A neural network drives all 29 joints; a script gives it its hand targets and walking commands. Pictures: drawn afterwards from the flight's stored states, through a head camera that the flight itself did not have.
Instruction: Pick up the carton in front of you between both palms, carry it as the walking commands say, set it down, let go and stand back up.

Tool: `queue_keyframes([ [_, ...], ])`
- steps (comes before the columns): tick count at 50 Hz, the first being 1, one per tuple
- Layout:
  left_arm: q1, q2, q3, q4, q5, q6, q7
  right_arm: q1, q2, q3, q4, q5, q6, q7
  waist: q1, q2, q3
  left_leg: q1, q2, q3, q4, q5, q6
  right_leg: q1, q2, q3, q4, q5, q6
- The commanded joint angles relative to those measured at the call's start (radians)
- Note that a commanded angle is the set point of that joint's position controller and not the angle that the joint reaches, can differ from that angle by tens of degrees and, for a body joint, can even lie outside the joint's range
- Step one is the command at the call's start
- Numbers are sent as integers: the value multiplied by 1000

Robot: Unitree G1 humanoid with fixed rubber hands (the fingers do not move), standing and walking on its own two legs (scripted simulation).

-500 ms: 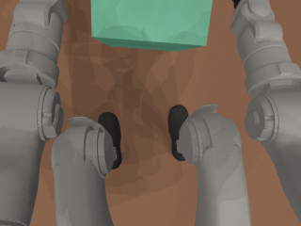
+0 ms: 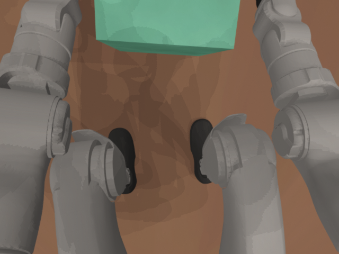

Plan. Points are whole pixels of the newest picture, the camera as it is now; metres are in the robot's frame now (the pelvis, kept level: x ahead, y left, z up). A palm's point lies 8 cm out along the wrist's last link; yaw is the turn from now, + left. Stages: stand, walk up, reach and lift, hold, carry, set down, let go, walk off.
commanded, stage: reach and lift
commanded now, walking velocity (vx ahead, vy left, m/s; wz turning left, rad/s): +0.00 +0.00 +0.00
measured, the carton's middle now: out of the picture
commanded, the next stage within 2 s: none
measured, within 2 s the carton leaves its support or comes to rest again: leaves its support in 0.46 s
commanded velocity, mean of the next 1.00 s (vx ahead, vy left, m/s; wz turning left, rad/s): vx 0.00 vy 0.00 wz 0.00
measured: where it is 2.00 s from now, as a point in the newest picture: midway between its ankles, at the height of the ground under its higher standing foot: (165, 166)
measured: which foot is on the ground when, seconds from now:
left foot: down 0.00-1.00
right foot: down 0.00-1.00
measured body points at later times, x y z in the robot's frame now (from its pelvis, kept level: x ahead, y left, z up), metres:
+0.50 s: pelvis +0.00 +0.00 -0.01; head +0.36 +0.01 +0.25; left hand +0.57 +0.12 -0.17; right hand +0.55 -0.18 -0.16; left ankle +0.11 +0.12 -0.34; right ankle +0.12 -0.12 -0.34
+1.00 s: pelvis +0.00 +0.00 +0.11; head +0.27 +0.01 +0.47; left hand +0.52 +0.13 +0.04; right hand +0.50 -0.17 +0.05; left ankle +0.11 +0.12 -0.34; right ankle +0.12 -0.13 -0.34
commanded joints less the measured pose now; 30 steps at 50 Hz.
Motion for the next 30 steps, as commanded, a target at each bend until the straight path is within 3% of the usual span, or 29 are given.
queue_keyframes([
  [1, -292, 2, 6, -14, -3, -12, -8, -225, -65, 6, -47, -20, -11, 4, -34, 50, -1142, 546, -34, 33, -181, 239, -15, 559, 17, -61, -198, 324, 22],
  [2, -323, -5, 5, -74, 49, -21, -18, -279, 8, 34, -53, 5, -3, 22, 8, 86, -1122, 566, -43, 54, -200, 199, -10, 536, 36, -54, -213, 244, 25],
  [3, -324, -12, 19, -32, 76, -16, -17, -285, 18, 5, -51, -18, -7, 29, -25, 91, -1100, 506, -27, 25, -206, 168, -9, 509, 30, -50, -210, 264, 28],
  [4, -283, -57, 79, -22, 61, -19, -8, -302, -51, 23, -83, -20, -18, 25, -9, 54, -1164, 536, -36, 57, -174, 235, -24, 591, 25, -37, -215, 320, 19],
  [5, -343, -47, 42, -75, 72, -29, -12, -333, -18, -27, -129, -51, -30, 19, -54, 26, -1157, 477, -36, 22, -189, 233, -16, 586, 30, -61, -186, 339, 34],
  [6, -384, -165, -14, -54, 47, -25, -28, -342, 94, 32, -68, -20, -14, 34, -39, 90, -1177, 595, -44, 43, -153, 255, -15, 618, 34, -38, -205, 346, 19],
  [7, -390, -319, -54, -85, 46, -23, -63, -337, 301, 69, -38, -44, -9, 63, -51, 58, -1128, 535, -64, 28, -200, 211, 5, 616, 54, -67, -191, 329, 22],
  [8, -437, -390, -5, -91, 81, -19, -79, -459, 375, 72, -154, -37, -10, 89, -11, 65, -1107, 552, -67, 49, -196, 240, -4, 553, 62, -50, -205, 310, 10],
  [9, -541, -535, -48, -55, 70, -5, -114, -512, 483, 86, -111, -87, 11, 118, -66, 95, -1104, 573, -70, 49, -166, 202, -16, 619, 58, -37, -201, 294, 2],
  [10, -512, -688, -36, -115, 87, 5, -147, -571, 594, 100, -214, -103, 17, 158, -64, 68, -1094, 536, -84, 26, -170, 249, -4, 548, 75, -60, -174, 309, -4],
  [11, -554, -760, -44, -116, 113, 19, -175, -576, 729, 102, -157, -107, 51, 197, -55, 69, -1091, 522, -75, 46, -144, 215, 0, 554, 81, -54, -163, 272, 1],
  [12, -487, -802, 21, -113, 146, 35, -197, -628, 743, 123, -235, -103, 66, 226, 18, 55, -1040, 490, -103, 72, -182, 214, 8, 527, 86, -59, -174, 271, 7],
  [13, -456, -887, -1, -186, 139, 38, -221, -576, 804, 136, -266, -111, 70, 250, -28, 51, -1076, 472, -104, 66, -166, 210, 25, 527, 95, -88, -168, 258, 5],
  [14, -468, -917, -29, -166, 137, 48, -238, -597, 834, 164, -236, -85, 90, 273, -1, 72, -1068, 507, -88, 82, -137, 244, 6, 531, 84, -66, -164, 271, 0],
  [15, -499, -944, 2, -153, 132, 59, -249, -656, 871, 183, -264, -73, 104, 278, 31, 34, -1055, 490, -96, 92, -144, 214, 11, 548, 87, -55, -162, 255, 4],
  [16, -553, -921, -51, -262, 111, 61, -257, -525, 927, 170, -223, -90, 116, 289, -22, 23, -1121, 467, -100, 92, -140, 199, 21, 618, 99, -66, -161, 288, -1],
  [17, -548, -1012, -34, -228, 110, 78, -261, -622, 961, 174, -290, -50, 123, 301, 29, 99, -1132, 500, -94, 100, -138, 217, 18, 550, 91, -58, -152, 254, -7],
  [18, -503, -1078, -62, -250, 86, 81, -270, -617, 953, 176, -253, -67, 131, 308, -54, 62, -1190, 529, -110, 77, -149, 241, 21, 562, 103, -109, -136, 302, -3],
  [19, -537, -1079, -58, -290, 110, 82, -276, -599, 1043, 187, -269, -60, 139, 321, 42, 53, -1215, 569, -118, 88, -142, 283, 29, 567, 100, -80, -135, 315, -7],
  [20, -566, -1093, -84, -345, 72, 93, -280, -635, 1006, 201, -372, -52, 141, 331, -56, 70, -1284, 601, -105, 77, -130, 324, 23, 565, 94, -104, -136, 359, -4],
  [21, -595, -1084, -88, -374, 86, 108, -280, -690, 1072, 246, -438, -10, 151, 332, 8, 57, -1456, 721, -107, 99, -122, 386, 34, 661, 90, -84, -142, 402, 0],
  [22, -579, -1211, -118, -399, 58, 128, -282, -706, 1060, 213, -496, 7, 149, 335, -25, 141, -1623, 780, -118, 122, -147, 376, 12, 716, 105, -132, -143, 419, -8],
  [23, -559, -1191, -131, -419, 37, 140, -273, -704, 1089, 268, -500, -2, 177, 332, -27, 61, -1695, 765, -105, 103, -132, 452, 19, 747, 83, -128, -120, 490, 10],
  [24, -602, -1170, -139, -549, 67, 135, -271, -646, 1152, 260, -492, -11, 213, 338, -4, 39, -1766, 812, -122, 101, -151, 517, 23, 779, 104, -97, -138, 561, 0],
  [25, -596, -1169, -130, -538, 58, 158, -271, -637, 1100, 250, -571, -19, 211, 335, -54, 77, -1810, 841, -119, 100, -153, 508, 4, 782, 100, -121, -147, 546, -4],
  [26, -618, -1261, -183, -669, 61, 160, -265, -651, 1158, 250, -581, -6, 229, 336, -5, 122, -1973, 954, -125, 118, -162, 555, 0, 752, 108, -109, -160, 556, -4],
  [28, -561, -1313, -168, -659, 103, 185, -258, -539, 1243, 248, -505, -75, 272, 333, -42, 110, -1961, 905, -145, 115, -194, 515, 2, 786, 121, -99, -196, 562, -5],
  [29, -530, -1344, -160, -660, 104, 205, -264, -510, 1245, 240, -563, -96, 285, 333, -39, 128, -1928, 887, -137, 119, -218, 524, -5, 706, 112, -92, -219, 549, -2],
  [30, -428, -1305, -138, -602, 162, 239, -267, -477, 1201, 207, -504, -116, 293, 344, -7, 113, -1834, 835, -141, 104, -257, 483, -5, 670, 124, -113, -257, 461, 6],
])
